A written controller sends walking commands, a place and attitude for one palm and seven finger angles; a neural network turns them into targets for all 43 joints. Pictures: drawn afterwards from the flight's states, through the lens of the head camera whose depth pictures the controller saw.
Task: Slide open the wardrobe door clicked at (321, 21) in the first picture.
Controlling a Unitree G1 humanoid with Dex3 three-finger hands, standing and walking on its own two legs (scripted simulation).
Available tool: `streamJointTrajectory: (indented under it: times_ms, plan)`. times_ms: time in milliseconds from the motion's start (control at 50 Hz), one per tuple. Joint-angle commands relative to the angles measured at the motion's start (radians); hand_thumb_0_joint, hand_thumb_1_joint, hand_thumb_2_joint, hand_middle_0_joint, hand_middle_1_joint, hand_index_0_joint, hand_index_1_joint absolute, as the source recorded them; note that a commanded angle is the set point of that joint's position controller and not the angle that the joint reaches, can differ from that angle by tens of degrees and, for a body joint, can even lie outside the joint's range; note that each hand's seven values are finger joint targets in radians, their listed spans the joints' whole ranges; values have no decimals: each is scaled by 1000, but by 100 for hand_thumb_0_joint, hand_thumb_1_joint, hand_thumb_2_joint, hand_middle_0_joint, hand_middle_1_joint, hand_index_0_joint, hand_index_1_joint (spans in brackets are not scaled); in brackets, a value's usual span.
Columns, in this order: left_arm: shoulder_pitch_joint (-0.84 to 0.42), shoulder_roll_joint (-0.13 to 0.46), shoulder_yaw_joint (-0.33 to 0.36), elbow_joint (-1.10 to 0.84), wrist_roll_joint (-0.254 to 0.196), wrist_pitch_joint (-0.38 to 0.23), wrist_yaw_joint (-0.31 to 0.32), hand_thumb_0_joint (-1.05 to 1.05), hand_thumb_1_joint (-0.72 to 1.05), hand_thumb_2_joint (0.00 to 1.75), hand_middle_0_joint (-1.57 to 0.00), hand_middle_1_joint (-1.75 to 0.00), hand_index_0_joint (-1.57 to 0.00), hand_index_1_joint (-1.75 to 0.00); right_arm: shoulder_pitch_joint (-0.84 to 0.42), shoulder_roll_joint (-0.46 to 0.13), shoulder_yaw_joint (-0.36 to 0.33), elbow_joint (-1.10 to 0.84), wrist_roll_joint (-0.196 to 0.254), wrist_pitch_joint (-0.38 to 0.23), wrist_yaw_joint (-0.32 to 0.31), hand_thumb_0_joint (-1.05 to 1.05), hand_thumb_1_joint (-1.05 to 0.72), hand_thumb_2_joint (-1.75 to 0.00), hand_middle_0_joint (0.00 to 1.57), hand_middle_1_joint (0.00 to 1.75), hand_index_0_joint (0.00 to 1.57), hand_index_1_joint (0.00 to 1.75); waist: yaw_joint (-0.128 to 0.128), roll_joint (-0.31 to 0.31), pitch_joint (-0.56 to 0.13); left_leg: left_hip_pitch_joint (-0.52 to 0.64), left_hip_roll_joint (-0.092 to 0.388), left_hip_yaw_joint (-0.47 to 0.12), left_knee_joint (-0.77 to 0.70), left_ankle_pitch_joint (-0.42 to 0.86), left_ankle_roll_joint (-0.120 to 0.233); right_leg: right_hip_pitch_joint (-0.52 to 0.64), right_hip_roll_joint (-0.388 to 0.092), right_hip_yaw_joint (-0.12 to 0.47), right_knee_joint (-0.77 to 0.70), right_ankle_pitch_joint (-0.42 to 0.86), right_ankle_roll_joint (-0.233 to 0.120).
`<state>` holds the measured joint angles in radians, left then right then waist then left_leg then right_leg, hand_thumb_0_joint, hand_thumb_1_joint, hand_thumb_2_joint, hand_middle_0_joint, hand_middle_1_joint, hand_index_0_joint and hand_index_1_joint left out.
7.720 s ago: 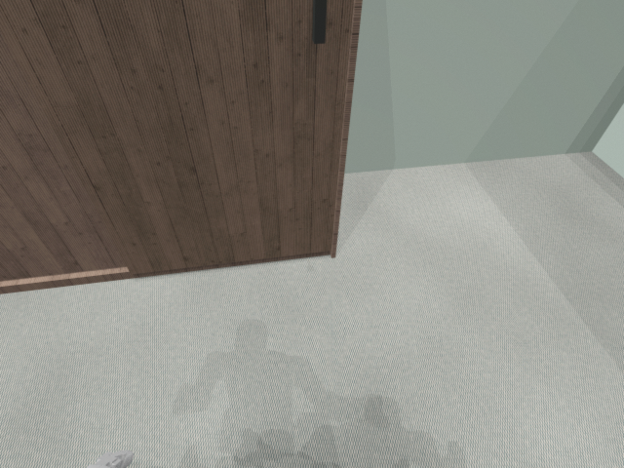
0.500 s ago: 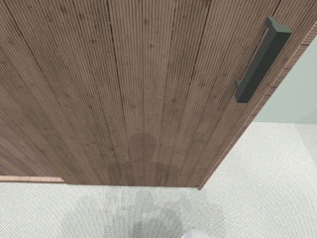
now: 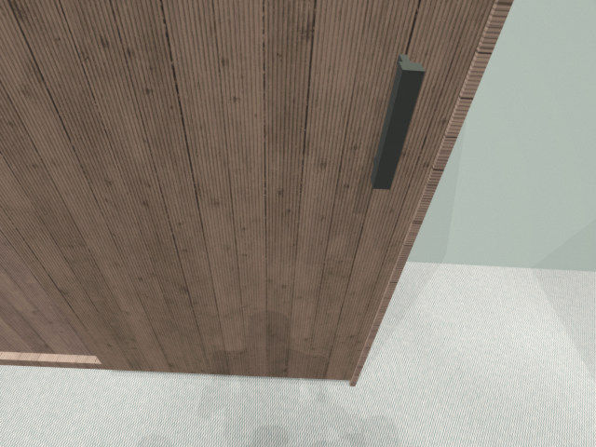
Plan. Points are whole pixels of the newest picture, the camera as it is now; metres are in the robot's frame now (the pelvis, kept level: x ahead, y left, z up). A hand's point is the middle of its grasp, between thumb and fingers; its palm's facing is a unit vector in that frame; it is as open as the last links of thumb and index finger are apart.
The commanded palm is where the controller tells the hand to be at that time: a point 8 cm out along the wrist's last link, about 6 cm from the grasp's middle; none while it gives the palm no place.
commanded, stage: come to a stop and stand still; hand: right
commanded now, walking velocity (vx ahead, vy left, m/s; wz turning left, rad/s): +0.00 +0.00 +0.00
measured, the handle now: (391, 124) +0.49 -0.10 +0.23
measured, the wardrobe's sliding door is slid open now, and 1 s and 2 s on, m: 0.00 0.00 0.00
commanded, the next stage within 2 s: look again from close up in 0.66 s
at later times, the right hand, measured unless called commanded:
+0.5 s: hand out of the picture -0.03 -0.16 -0.17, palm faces +0.06 +0.98 -0.16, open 7.4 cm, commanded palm none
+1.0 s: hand out of the picture -0.03 -0.17 -0.17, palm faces +0.07 +0.98 -0.18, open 7.3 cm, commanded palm none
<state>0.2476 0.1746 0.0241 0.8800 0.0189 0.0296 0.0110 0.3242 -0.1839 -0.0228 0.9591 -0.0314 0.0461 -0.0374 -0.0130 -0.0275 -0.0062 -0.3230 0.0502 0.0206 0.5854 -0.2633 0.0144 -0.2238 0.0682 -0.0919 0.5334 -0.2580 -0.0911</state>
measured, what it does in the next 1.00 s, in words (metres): stands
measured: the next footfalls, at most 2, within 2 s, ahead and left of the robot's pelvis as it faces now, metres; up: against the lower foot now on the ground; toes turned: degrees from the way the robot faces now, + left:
none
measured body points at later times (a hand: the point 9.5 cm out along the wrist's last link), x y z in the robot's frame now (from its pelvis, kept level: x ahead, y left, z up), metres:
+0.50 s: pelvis -0.02 +0.00 +0.00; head -0.04 +0.00 +0.45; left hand -0.01 +0.23 -0.15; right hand -0.03 -0.22 -0.15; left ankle +0.07 +0.13 -0.73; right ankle +0.03 -0.06 -0.73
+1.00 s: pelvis -0.01 +0.00 +0.01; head -0.02 +0.00 +0.46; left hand +0.01 +0.23 -0.15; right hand -0.03 -0.22 -0.15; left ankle +0.07 +0.13 -0.73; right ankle +0.03 -0.06 -0.73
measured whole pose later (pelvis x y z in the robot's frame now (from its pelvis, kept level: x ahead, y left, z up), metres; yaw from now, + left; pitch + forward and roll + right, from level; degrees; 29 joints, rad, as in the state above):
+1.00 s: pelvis -0.01 +0.00 +0.01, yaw -2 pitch -2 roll +0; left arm 0.31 0.16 0.01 1.04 0.01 0.00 0.01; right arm 0.36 -0.14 0.00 1.03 -0.02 0.01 -0.03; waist 0.00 0.01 0.01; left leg -0.30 0.00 -0.06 0.46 -0.15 0.00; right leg -0.24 0.08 -0.06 0.46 -0.19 -0.09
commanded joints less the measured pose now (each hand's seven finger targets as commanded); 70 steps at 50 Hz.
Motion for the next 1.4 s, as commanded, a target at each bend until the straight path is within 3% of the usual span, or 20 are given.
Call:
streamJointTrajectory:
  times_ms: [0,80,140,300,420,620,840,940,1140,1220,1380]
  plan:
    - [-24,143,30,-69,4,-27,9,0,90,90,-20,-30,-20,-30,49,-76,-21,-55,-1,-23,2,0,-90,-90,20,30,20,30,-15,21,83,95,-19,-2,-3,-20,8,-233,-220,279,-310,-321,-3]
    - [5,142,26,-45,3,-32,8,0,90,90,-20,-30,-20,-30,38,-82,-19,-60,2,-32,4,0,-90,-90,20,30,20,30,-6,56,75,87,-7,-46,-79,-53,18,-206,-199,266,-289,-331,11]
    - [24,141,23,-15,5,-29,4,0,90,90,-20,-30,-20,-30,44,-87,-17,-52,3,-33,4,0,-90,-90,20,30,20,30,-2,20,116,58,-4,-77,-103,-119,24,-231,-183,263,-302,-385,18]
    - [82,117,13,42,3,-31,7,0,90,90,-20,-30,-20,-30,65,-76,-12,-22,8,-48,3,0,-90,-90,20,30,20,30,14,43,103,13,11,-160,-179,-169,39,-163,-150,231,-256,-304,29]
    - [95,106,10,73,0,-38,11,0,90,90,-20,-30,-20,-30,76,-59,-6,2,9,-51,3,0,-90,-90,20,30,20,30,17,18,106,14,2,-163,-181,-142,36,-156,-161,239,-270,-305,30]
    - [99,95,6,97,-3,-45,14,0,90,90,-20,-30,-20,-30,83,-46,1,22,8,-58,3,0,-90,-90,20,30,20,30,17,38,116,12,5,-180,-204,-133,35,-151,-159,241,-269,-290,34]
    - [85,103,9,106,-3,-47,14,0,90,90,-20,-30,-20,-30,86,-45,2,29,7,-57,5,0,-90,-90,20,30,20,30,8,18,110,52,-8,-156,-174,-75,23,-178,-178,267,-304,-319,29]
    - [94,97,6,114,-5,-50,13,0,90,90,-20,-30,-20,-30,80,-48,5,32,9,-62,4,0,-90,-90,20,30,20,30,16,46,96,40,10,-176,-207,-91,27,-138,-164,250,-284,-267,34]
    - [103,96,1,129,-6,-54,13,0,90,90,-20,-30,-20,-30,73,-55,10,42,12,-64,2,0,-90,-90,20,30,20,30,18,22,109,43,11,-167,-206,-55,23,-126,-166,254,-297,-245,37]
    - [102,94,-2,135,-9,-59,14,0,90,90,-20,-30,-20,-30,71,-53,14,47,13,-68,1,0,-90,-90,20,30,20,30,16,31,102,67,20,-169,-210,-2,23,-116,-164,242,-287,-191,39]
    - [106,80,-13,159,-13,-71,20,0,90,90,-20,-30,-20,-30,49,-53,21,57,20,-78,-4,0,-90,-90,20,30,20,30,19,43,59,110,33,-171,-205,156,25,-20,-159,192,-240,53,47]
